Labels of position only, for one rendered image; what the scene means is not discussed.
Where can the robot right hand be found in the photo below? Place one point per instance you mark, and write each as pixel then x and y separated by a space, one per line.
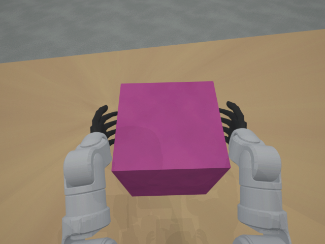
pixel 236 122

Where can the carton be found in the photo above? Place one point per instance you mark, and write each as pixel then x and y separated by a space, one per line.
pixel 169 139

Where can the left robot forearm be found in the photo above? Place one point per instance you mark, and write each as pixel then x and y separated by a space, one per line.
pixel 84 186

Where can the right robot forearm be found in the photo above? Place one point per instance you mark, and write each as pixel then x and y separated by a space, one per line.
pixel 260 206

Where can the robot left hand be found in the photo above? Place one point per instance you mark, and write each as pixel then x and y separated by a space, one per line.
pixel 99 120

